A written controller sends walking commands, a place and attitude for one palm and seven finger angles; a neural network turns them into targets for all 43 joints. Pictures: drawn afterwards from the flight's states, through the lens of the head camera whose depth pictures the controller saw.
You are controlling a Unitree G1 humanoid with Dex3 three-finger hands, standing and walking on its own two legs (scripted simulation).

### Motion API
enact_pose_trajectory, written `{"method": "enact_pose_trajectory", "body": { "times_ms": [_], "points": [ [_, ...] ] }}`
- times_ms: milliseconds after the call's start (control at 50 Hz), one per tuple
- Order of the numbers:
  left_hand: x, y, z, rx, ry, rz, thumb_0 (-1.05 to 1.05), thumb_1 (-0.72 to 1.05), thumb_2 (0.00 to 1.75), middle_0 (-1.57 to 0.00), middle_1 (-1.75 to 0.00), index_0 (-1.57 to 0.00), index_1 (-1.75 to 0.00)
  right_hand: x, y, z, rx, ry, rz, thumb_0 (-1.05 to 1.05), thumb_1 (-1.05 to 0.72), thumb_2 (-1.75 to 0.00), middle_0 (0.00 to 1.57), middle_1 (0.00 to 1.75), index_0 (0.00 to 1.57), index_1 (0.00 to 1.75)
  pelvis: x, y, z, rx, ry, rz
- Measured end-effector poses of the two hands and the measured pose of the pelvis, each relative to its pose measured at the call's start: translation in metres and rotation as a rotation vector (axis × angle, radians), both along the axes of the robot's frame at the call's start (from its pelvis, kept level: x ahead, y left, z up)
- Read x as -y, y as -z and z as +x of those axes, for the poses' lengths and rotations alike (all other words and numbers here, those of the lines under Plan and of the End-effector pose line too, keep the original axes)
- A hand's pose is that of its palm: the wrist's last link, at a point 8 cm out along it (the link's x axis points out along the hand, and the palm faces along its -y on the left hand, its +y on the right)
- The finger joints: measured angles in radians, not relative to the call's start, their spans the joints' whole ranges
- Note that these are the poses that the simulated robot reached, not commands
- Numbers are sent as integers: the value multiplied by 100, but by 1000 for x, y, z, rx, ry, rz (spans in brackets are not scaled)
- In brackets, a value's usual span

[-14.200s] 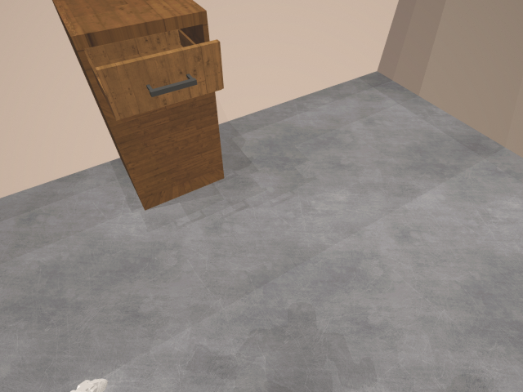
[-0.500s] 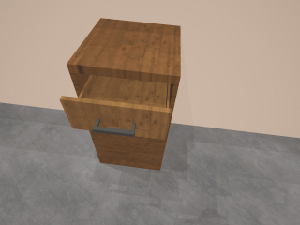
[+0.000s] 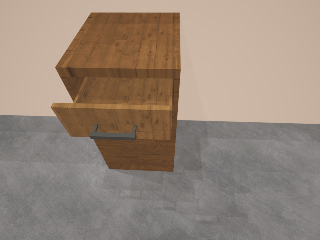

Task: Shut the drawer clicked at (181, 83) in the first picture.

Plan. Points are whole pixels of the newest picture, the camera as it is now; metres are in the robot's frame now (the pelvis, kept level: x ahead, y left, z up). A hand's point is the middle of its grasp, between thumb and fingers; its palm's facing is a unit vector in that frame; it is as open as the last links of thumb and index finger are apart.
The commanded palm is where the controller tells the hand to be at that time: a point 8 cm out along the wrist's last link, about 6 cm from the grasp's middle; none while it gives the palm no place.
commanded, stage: come to a stop and stand still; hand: left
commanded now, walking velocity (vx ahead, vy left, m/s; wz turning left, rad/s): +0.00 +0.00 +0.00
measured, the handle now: (114, 131) +0.44 +0.20 -0.06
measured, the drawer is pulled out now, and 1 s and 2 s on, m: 0.15 0.15 0.15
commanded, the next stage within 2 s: look again from close up in 0.42 s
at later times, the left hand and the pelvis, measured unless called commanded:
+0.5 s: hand out of the picture -0.07 +0.13 -0.17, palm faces +0.07 -0.99 -0.12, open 7.4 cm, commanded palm none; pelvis -0.02 -0.01 +0.01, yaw +2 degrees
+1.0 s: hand out of the picture +0.01 +0.21 -0.17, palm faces +0.04 -0.98 -0.20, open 7.4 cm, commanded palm none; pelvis +0.01 +0.04 +0.01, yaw +1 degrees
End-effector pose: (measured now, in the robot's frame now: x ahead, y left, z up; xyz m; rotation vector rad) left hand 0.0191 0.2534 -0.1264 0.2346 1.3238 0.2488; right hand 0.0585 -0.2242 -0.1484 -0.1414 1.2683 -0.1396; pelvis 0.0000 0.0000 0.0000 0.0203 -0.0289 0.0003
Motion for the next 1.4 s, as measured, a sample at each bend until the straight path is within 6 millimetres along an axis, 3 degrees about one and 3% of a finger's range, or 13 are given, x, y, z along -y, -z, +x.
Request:
{"method": "enact_pose_trajectory", "body": {
  "times_ms": [80, 200, 440, 540, 620, 760, 860, 980, 1160, 1200, 1260, 1340, 1400],
  "points": [
    [16, -4, -6, 28, 14, -18, 1, 91, 90, -19, -30, -19, -30, 11, -3, -18, -17, 9, 16, 0, -93, -90, 20, 30, 20, 30, 10, -4, -6, 6, -21, -5],
    [47, 8, -16, 54, 8, -100, 1, 92, 90, -20, -30, -19, -30, 17, -10, -53, -64, 2, 3, 0, -92, -90, 20, 30, 20, 30, 18, -6, -14, 30, -25, -17],
    [69, 16, -79, -95, -44, -186, 1, 92, 90, -20, -30, -20, -30, 0, -15, -117, -221, 19, 16, 0, -91, -90, 20, 30, 20, 30, 16, -9, -23, 6, -31, -34],
    [70, 16, -95, -149, -56, -200, 1, 91, 90, -20, -30, -20, -30, -14, -16, -126, -251, 26, 29, 0, -91, -90, 20, 30, 20, 30, 9, -9, -20, -3, -27, -40],
    [58, 17, -95, -157, -34, -192, 1, 91, 90, -20, -30, -20, -30, -26, -6, -115, -204, 35, 39, 0, -91, -90, 20, 30, 20, 30, -6, -3, -19, -8, -29, -65],
    [14, 16, -54, -60, -22, -121, 1, 91, 90, -20, -30, -20, -30, -53, 2, -84, -108, 10, 60, 1, -92, -90, 20, 30, 20, 30, -27, 0, -7, -7, -31, -45],
    [-5, 10, -26, 10, -11, -96, 1, 91, 90, -20, -30, -19, -30, -55, -1, -72, -105, -7, 45, 3, -93, -90, 20, 30, 20, 30, -37, -3, 0, -11, -24, -33],
    [-10, 10, -13, 3, 8, -108, 0, 91, 90, -19, -30, -19, -30, -51, -9, -59, -89, -6, 13, 2, -93, -90, 20, 30, 20, 30, -43, -6, 5, -18, -16, -25],
    [-2, 16, -18, -50, 4, -142, 1, 91, 90, -20, -30, -19, -30, -47, -14, -44, -86, -13, -15, 1, -92, -90, 20, 30, 20, 30, -45, -7, 13, -15, -17, -28],
    [-12, 0, 3, 78, -66, -111, 3, 94, 90, -20, -31, -20, -30, -40, -22, -34, 4, -8, -39, 1, -93, -90, 20, 30, 20, 30, -42, -6, 13, -19, -18, -25],
    [-28, -53, 62, 463, -46, -14, 4, 96, 90, -22, -32, -22, -32, -27, -36, -6, 220, -25, -68, 2, -93, -90, 21, 30, 20, 30, -38, -4, 12, -30, -26, -4],
    [-14, -125, 138, 934, 42, -14, 4, 95, 90, -25, -37, -25, -36, -11, -43, 44, 467, -83, -80, 1, -92, -90, 20, 30, 20, 30, -35, 7, 5, -44, -66, -1],
    [7, -150, 172, 1207, 119, -105, 2, 94, 90, -30, -42, -29, -41, 0, -48, 79, 596, -107, -94, 1, -92, -90, 20, 30, 20, 30, -30, 20, 1, -103, -62, -17]
  ]
}}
